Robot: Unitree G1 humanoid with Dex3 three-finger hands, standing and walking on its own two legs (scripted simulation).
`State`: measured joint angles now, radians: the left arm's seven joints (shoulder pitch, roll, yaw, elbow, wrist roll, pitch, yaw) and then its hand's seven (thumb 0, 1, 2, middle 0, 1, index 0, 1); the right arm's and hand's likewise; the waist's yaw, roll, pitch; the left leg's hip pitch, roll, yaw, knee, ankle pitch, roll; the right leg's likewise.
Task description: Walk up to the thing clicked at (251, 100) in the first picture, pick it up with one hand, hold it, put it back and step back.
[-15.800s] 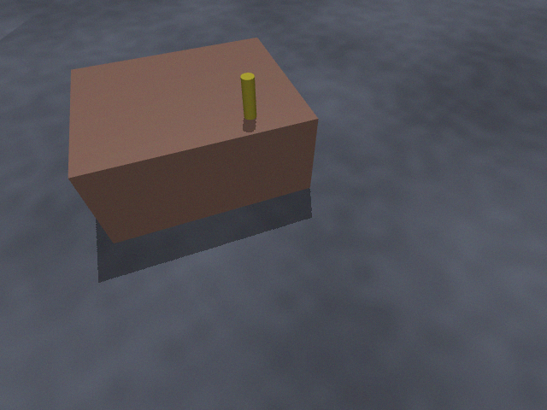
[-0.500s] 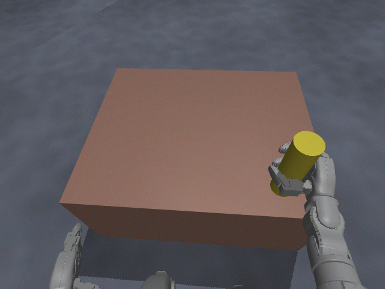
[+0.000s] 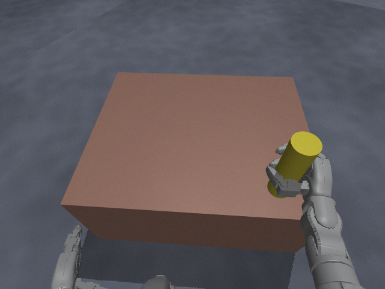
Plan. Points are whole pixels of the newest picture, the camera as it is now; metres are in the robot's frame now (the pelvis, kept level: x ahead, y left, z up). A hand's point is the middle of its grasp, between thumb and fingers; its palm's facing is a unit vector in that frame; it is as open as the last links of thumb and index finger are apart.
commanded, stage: hold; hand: right
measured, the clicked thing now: (290, 168) +0.34 -0.18 +0.06
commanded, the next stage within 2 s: crouch in 1.94 s
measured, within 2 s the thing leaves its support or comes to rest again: neither
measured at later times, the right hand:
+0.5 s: hand (288, 171) +0.34 -0.18 +0.05, palm faces +0.15 +0.99 +0.01, open 7.4 cm
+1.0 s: hand (288, 169) +0.34 -0.18 +0.05, palm faces +0.14 +0.99 +0.01, open 7.4 cm
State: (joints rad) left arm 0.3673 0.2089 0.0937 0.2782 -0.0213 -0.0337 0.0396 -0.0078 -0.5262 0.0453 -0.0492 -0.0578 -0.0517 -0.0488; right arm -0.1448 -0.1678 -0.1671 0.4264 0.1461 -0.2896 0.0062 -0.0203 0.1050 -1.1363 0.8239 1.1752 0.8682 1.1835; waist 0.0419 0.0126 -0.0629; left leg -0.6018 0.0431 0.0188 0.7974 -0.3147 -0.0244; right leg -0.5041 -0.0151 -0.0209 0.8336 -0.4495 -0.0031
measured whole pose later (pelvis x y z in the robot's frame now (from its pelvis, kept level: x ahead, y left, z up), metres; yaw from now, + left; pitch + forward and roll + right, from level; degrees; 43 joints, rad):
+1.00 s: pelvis +0.01 -0.01 +0.00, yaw +0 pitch +7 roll +1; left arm 0.36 0.20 0.08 0.32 -0.02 -0.05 0.03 -0.01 -0.53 0.05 -0.05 -0.06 -0.06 -0.05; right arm -0.13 -0.17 -0.17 0.43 0.15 -0.32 0.02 -0.02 0.11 -1.14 0.82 1.18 0.87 1.19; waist 0.04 0.01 -0.06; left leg -0.58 0.04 0.02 0.77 -0.31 -0.03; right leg -0.48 -0.01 -0.02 0.81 -0.45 -0.01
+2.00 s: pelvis +0.01 +0.00 +0.00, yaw +0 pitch +7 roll +0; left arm 0.35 0.20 0.08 0.33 -0.02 -0.05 0.04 -0.01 -0.53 0.05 -0.05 -0.06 -0.06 -0.05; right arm -0.13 -0.17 -0.17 0.44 0.15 -0.34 0.01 -0.02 0.11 -1.14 0.82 1.18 0.87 1.19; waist 0.04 0.02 -0.05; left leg -0.58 0.04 0.02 0.77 -0.31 -0.03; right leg -0.48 -0.01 -0.02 0.81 -0.45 -0.01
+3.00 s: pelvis -0.03 +0.00 -0.09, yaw +1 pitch +24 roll +3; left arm 0.44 0.27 0.07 -0.12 0.08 -0.09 -0.03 -0.01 -0.50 0.04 -0.06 -0.07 -0.07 -0.05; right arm -0.68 -0.42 -0.49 1.13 0.03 -0.58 0.08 -0.02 0.11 -1.18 0.83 1.19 0.87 1.19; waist 0.24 0.04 -0.13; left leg -1.22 0.02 0.04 1.21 -0.41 -0.02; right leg -1.15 -0.04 0.01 1.32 -0.60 -0.01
